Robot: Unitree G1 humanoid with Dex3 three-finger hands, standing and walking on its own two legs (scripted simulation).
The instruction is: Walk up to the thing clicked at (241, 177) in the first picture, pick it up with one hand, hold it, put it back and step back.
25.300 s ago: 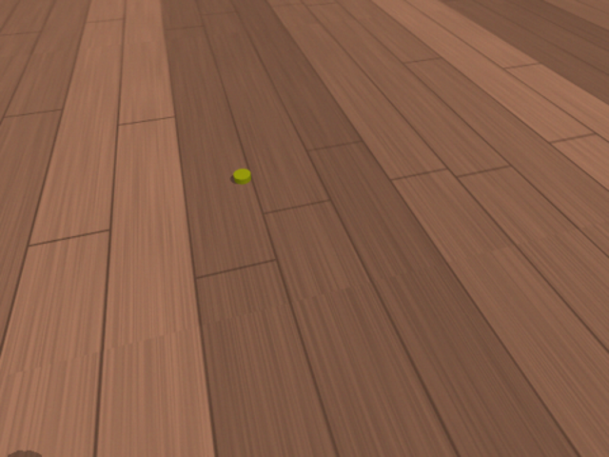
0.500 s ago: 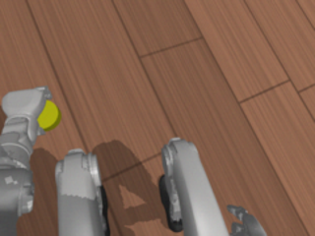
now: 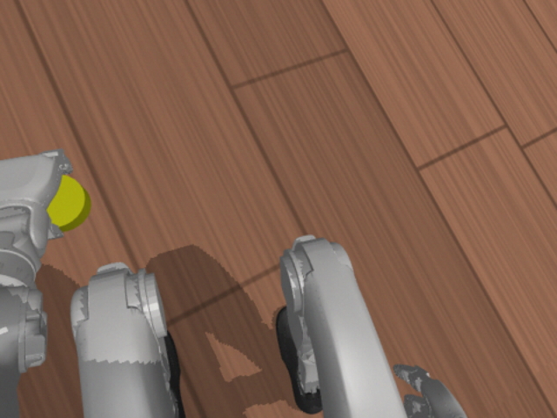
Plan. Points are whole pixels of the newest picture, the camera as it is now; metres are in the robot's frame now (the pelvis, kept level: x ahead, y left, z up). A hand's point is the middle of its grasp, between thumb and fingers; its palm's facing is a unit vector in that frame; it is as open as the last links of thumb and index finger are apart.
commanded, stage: lower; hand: left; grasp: from above
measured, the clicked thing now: (58, 203) +0.44 +0.28 -0.21
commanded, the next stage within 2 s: rest in 0.28 s
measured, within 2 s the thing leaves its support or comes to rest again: rests again in 1.20 s
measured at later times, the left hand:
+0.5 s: hand (63, 210) +0.44 +0.28 -0.23, palm faces -0.44 -0.09 -0.89, open 11.0 cm
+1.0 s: hand (71, 213) +0.44 +0.28 -0.26, palm faces -0.44 -0.11 -0.89, open 11.0 cm
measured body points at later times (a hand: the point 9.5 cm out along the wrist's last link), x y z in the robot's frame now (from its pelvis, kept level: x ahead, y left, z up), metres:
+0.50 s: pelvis +0.00 +0.00 -0.03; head +0.24 +0.07 +0.34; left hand +0.45 +0.28 -0.18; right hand +0.05 -0.27 -0.13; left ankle +0.09 +0.14 -0.30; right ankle +0.09 -0.12 -0.30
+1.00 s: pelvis +0.01 +0.00 -0.04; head +0.26 +0.08 +0.32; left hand +0.46 +0.28 -0.21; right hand +0.04 -0.26 -0.13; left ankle +0.09 +0.14 -0.30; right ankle +0.09 -0.12 -0.30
